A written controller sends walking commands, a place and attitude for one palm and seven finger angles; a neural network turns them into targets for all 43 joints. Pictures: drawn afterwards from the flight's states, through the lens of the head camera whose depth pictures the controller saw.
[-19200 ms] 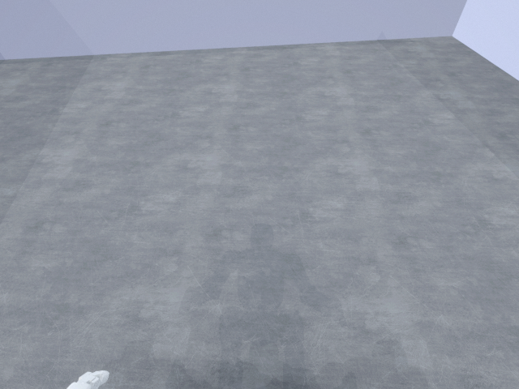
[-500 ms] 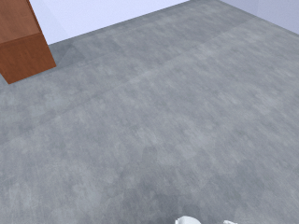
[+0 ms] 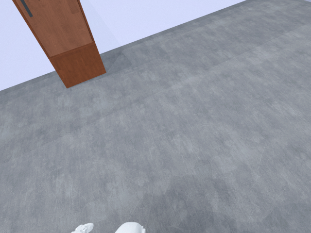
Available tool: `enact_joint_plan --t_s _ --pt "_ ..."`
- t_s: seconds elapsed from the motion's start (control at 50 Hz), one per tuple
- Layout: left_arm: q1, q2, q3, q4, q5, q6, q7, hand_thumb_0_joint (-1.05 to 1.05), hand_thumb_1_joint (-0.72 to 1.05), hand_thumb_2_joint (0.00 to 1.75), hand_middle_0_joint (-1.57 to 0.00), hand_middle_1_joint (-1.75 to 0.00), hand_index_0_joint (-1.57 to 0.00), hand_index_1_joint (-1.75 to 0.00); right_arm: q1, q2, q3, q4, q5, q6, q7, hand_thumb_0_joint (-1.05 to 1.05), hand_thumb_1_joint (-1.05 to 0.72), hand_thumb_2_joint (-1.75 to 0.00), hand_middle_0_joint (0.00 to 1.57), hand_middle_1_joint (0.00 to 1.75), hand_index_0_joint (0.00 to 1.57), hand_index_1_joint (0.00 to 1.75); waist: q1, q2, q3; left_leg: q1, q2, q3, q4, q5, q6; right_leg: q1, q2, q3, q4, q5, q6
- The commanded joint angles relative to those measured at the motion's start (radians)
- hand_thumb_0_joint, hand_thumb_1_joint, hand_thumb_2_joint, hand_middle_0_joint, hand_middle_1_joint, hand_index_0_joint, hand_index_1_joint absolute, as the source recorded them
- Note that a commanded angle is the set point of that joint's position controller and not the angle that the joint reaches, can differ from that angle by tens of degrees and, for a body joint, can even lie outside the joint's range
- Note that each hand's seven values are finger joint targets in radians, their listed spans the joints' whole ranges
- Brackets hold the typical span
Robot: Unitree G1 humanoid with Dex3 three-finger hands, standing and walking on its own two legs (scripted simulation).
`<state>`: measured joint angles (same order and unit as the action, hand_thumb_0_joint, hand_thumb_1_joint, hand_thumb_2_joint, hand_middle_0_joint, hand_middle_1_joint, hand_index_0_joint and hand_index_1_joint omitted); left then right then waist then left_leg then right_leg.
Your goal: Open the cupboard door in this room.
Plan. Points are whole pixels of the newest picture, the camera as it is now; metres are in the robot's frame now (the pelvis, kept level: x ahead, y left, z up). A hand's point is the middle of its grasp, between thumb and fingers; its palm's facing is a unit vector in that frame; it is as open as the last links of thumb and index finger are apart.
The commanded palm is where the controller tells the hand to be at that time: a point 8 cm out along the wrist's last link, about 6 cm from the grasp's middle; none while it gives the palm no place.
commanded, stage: turn or walk to find it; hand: left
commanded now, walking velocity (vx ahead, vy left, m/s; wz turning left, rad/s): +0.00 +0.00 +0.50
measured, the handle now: (25, 5) +1.55 +0.97 +0.04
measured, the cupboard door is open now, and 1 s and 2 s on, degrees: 0 0 0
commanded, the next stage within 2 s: stand and wait in 1.82 s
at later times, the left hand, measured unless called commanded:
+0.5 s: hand out of the picture -0.01 +0.28 -0.17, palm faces +0.32 -0.92 -0.23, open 7.4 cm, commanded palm none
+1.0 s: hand (84, 219) +0.19 +0.25 -0.16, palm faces +0.47 -0.85 -0.24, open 7.3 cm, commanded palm none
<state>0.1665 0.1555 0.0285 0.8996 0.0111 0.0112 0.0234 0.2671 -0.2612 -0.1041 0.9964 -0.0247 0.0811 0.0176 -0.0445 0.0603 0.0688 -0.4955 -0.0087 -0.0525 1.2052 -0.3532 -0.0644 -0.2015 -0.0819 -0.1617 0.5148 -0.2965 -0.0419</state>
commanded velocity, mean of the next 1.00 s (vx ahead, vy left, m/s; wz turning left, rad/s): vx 0.31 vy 0.00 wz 0.40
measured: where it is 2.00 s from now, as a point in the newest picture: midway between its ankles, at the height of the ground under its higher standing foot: (127, 170)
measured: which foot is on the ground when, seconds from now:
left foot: up 0.00-0.32, down 0.34-0.78, up 0.80-1.00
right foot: down 0.00-0.32, up 0.34-0.74, down 0.76-1.00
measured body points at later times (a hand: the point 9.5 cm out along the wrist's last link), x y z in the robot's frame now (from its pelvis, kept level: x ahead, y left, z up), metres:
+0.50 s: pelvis +0.04 +0.06 +0.00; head +0.04 +0.08 +0.45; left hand -0.02 +0.33 -0.16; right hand +0.18 -0.16 -0.14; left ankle -0.05 +0.15 -0.74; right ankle +0.07 -0.08 -0.66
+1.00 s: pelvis +0.24 +0.06 +0.00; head +0.27 +0.05 +0.45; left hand +0.17 +0.30 -0.14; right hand +0.39 -0.15 -0.16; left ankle +0.17 +0.20 -0.64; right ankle +0.29 -0.03 -0.74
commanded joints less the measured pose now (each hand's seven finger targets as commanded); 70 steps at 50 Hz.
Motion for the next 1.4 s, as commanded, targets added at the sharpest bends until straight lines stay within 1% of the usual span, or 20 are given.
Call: enact_joint_plan --t_s 0.0,0.1,0.2,0.26,0.28,0.32,0.34,0.44,0.66,0.72,0.76,0.78,0.82,0.92,1.14,1.2,1.22,1.24,1.26,1.38 --pt "0.049 0.201 0.053 -0.053 0.006 -0.026 0.013 0.00 0.90 0.90 -0.20 -0.30 -0.20 -0.30 -0.045 -0.049 -0.001 -0.076 0.002 -0.017 0.002 0.00 -0.90 -0.90 0.20 0.30 0.20 0.30 0.052 -0.220 -0.031 -0.086 0.044 0.014 -0.026 -0.008 -0.019 0.088 -0.251 0.154 -0.204 0.274 -0.063" --pt "0.118 0.234 0.062 -0.018 0.017 -0.021 0.010 0.00 0.90 0.90 -0.20 -0.30 -0.20 -0.30 -0.128 -0.032 0.015 -0.096 0.008 -0.024 0.000 0.00 -0.90 -0.90 0.20 0.30 0.20 0.30 0.084 -0.241 -0.058 -0.024 0.050 0.066 -0.229 -0.091 -0.018 0.141 -0.280 0.124 -0.160 0.428 -0.086" --pt "0.148 0.266 0.077 0.018 0.022 -0.030 -0.002 0.00 0.90 0.90 -0.20 -0.30 -0.20 -0.30 -0.183 -0.031 0.028 -0.129 0.008 -0.048 0.015 0.00 -0.90 -0.90 0.20 0.30 0.20 0.30 0.106 -0.269 -0.091 0.053 0.071 0.132 -0.438 -0.126 0.014 0.156 -0.330 0.140 -0.213 0.053 -0.084" --pt "0.121 0.273 0.081 0.032 0.018 -0.032 -0.012 0.00 0.90 0.90 -0.20 -0.30 -0.20 -0.30 -0.118 -0.041 0.028 -0.120 0.004 -0.070 0.015 0.00 -0.90 -0.90 0.20 0.30 0.20 0.30 0.054 -0.197 -0.096 0.268 0.056 0.182 -0.669 -0.035 0.039 0.024 -0.318 0.063 -0.133 -0.077 -0.033" --pt "0.094 0.260 0.079 0.031 0.011 -0.028 -0.017 0.00 0.90 0.90 -0.20 -0.30 -0.20 -0.30 -0.035 -0.076 0.019 -0.097 0.005 -0.078 0.014 0.00 -0.90 -0.90 0.20 0.30 0.20 0.30 0.004 -0.080 -0.126 0.452 0.063 0.141 -0.789 0.007 0.056 -0.107 -0.270 -0.001 0.009 -0.142 0.015" --pt "-0.017 0.160 0.045 -0.060 0.010 -0.021 -0.036 0.00 0.90 0.90 -0.20 -0.30 -0.20 -0.30 0.143 -0.253 -0.023 -0.050 -0.004 -0.088 -0.004 0.00 -0.90 -0.90 0.20 0.30 0.20 0.30 -0.092 0.312 -0.062 0.625 0.417 -0.443 -1.001 -0.098 0.235 -0.571 -0.039 -0.035 0.495 -0.349 0.116" --pt "-0.071 0.169 0.045 -0.073 0.017 -0.024 -0.041 0.00 0.90 0.90 -0.20 -0.30 -0.20 -0.30 0.162 -0.246 -0.017 -0.026 0.000 -0.088 -0.010 0.00 -0.90 -0.90 0.20 0.30 0.20 0.30 -0.087 0.171 -0.024 0.602 0.456 -0.419 -0.996 -0.040 0.278 -0.621 -0.077 0.060 0.564 -0.299 0.097" --pt "0.003 0.177 0.049 -0.002 0.016 -0.027 -0.060 0.00 0.90 0.90 -0.20 -0.30 -0.20 -0.30 -0.005 -0.130 0.026 -0.076 0.005 -0.125 -0.023 0.00 -0.90 -0.90 0.20 0.30 0.20 0.30 0.023 0.083 0.058 0.394 0.259 -0.180 -1.008 0.131 0.217 -0.497 -0.080 0.107 0.620 -0.012 0.123" --pt "-0.111 0.142 0.034 -0.068 0.002 -0.046 -0.066 0.00 0.90 0.90 -0.20 -0.30 -0.20 -0.30 0.072 -0.133 0.010 -0.014 0.001 -0.146 -0.028 0.00 -0.90 -0.90 0.20 0.30 0.20 0.30 0.014 0.086 0.016 0.396 0.230 -0.120 -0.917 0.412 0.225 -0.286 -0.033 0.050 0.173 0.044 0.133" --pt "0.178 0.193 0.053 0.026 0.010 -0.069 -0.060 0.00 0.90 0.90 -0.20 -0.30 -0.20 -0.30 0.058 -0.125 0.006 -0.003 0.006 -0.143 -0.025 0.00 -0.90 -0.90 0.20 0.30 0.20 0.30 0.148 -0.041 -0.108 0.268 0.142 -0.062 -0.584 0.478 0.159 0.150 0.016 0.028 0.015 0.149 0.104" --pt "0.424 0.381 0.097 0.102 0.017 -0.085 -0.034 0.00 0.90 0.90 -0.20 -0.30 -0.20 -0.30 0.108 -0.005 0.028 -0.046 0.020 -0.148 -0.018 0.00 -0.90 -0.90 0.20 0.30 0.20 0.30 0.197 -0.470 -0.316 -0.108 -0.057 0.020 0.007 -0.242 0.090 0.511 -0.439 0.617 -0.167 0.127 -0.018" --pt "0.361 0.351 0.089 0.085 0.005 -0.078 -0.022 0.00 0.90 0.90 -0.20 -0.30 -0.20 -0.30 0.057 -0.032 0.025 -0.064 0.024 -0.139 -0.019 0.00 -0.90 -0.90 0.20 0.30 0.20 0.30 0.184 -0.344 -0.226 -0.138 0.013 -0.037 0.123 -0.207 0.105 0.398 -0.463 0.656 -0.245 0.048 -0.057" --pt "0.187 0.260 0.071 0.055 0.011 -0.087 -0.022 0.00 0.90 0.90 -0.20 -0.30 -0.20 -0.30 -0.005 -0.020 0.022 -0.043 0.012 -0.135 -0.002 0.00 -0.90 -0.90 0.20 0.30 0.20 0.30 0.130 -0.230 -0.073 -0.158 0.091 -0.029 0.198 -0.017 0.106 0.147 -0.393 0.539 -0.287 -0.213 -0.044" --pt "0.100 0.139 0.033 0.066 0.020 -0.098 -0.019 0.00 0.90 0.90 -0.20 -0.30 -0.20 -0.30 0.060 0.040 0.025 0.001 -0.003 -0.083 0.014 0.00 -0.90 -0.90 0.20 0.30 0.20 0.30 0.023 -0.221 0.007 -0.064 0.111 0.025 0.056 0.156 0.064 -0.101 -0.255 0.132 -0.334 -0.083 0.019" --pt "0.285 0.161 0.030 0.181 0.019 -0.099 -0.010 0.00 0.90 0.90 -0.20 -0.30 -0.20 -0.30 -0.200 0.067 0.053 -0.073 0.001 -0.119 0.030 0.00 -0.90 -0.90 0.20 0.30 0.20 0.30 0.100 -0.183 0.033 -0.032 0.101 0.179 -0.547 0.146 0.069 0.193 -0.264 0.006 -0.254 0.371 -0.048" --pt "0.249 0.177 0.032 0.186 0.011 -0.092 -0.010 0.00 0.90 0.90 -0.20 -0.30 -0.20 -0.30 -0.021 0.009 0.034 -0.024 -0.007 -0.135 0.016 0.00 -0.90 -0.90 0.20 0.30 0.20 0.30 -0.006 -0.128 -0.052 0.301 0.041 0.218 -0.678 0.170 0.099 0.106 -0.235 -0.062 0.017 0.536 -0.019" --pt "0.252 0.157 0.029 0.174 0.004 -0.092 -0.015 0.00 0.90 0.90 -0.20 -0.30 -0.20 -0.30 0.141 -0.074 0.014 0.018 -0.013 -0.142 0.007 0.00 -0.90 -0.90 0.20 0.30 0.20 0.30 -0.071 0.008 -0.181 0.569 0.110 0.107 -0.720 0.205 0.131 -0.027 -0.162 -0.101 0.272 0.434 0.023" --pt "0.282 0.096 0.018 0.150 -0.006 -0.090 -0.027 0.00 0.90 0.90 -0.20 -0.30 -0.20 -0.30 0.252 -0.193 -0.018 0.053 -0.015 -0.147 -0.007 0.00 -0.90 -0.90 0.20 0.30 0.20 0.30 -0.093 0.270 -0.267 0.796 0.374 -0.287 -0.797 0.284 0.225 -0.328 -0.003 -0.096 0.586 -0.155 0.073" --pt "0.213 0.114 0.013 0.114 -0.002 -0.090 -0.023 0.00 0.90 0.90 -0.20 -0.30 -0.20 -0.30 0.289 -0.219 -0.018 0.071 0.004 -0.138 -0.017 0.00 -0.90 -0.90 0.20 0.30 0.20 0.30 -0.106 0.231 -0.269 0.804 0.450 -0.382 -0.869 0.343 0.283 -0.431 0.008 0.035 0.729 -0.305 0.057" --pt "0.169 0.055 0.021 0.153 0.015 -0.050 -0.035 0.00 0.90 0.90 -0.20 -0.30 -0.20 -0.30 0.043 -0.025 0.032 0.031 0.007 -0.164 -0.028 0.00 -0.90 -0.90 0.20 0.30 0.20 0.30 0.039 0.011 -0.010 0.300 0.305 -0.052 -0.997 0.234 0.198 -0.331 -0.099 0.115 0.687 -0.021 0.072"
